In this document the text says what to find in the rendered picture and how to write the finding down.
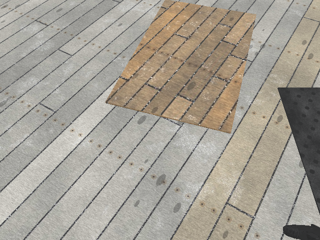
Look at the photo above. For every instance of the robot right hand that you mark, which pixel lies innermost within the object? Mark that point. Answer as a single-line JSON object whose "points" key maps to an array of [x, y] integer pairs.
{"points": [[302, 232]]}

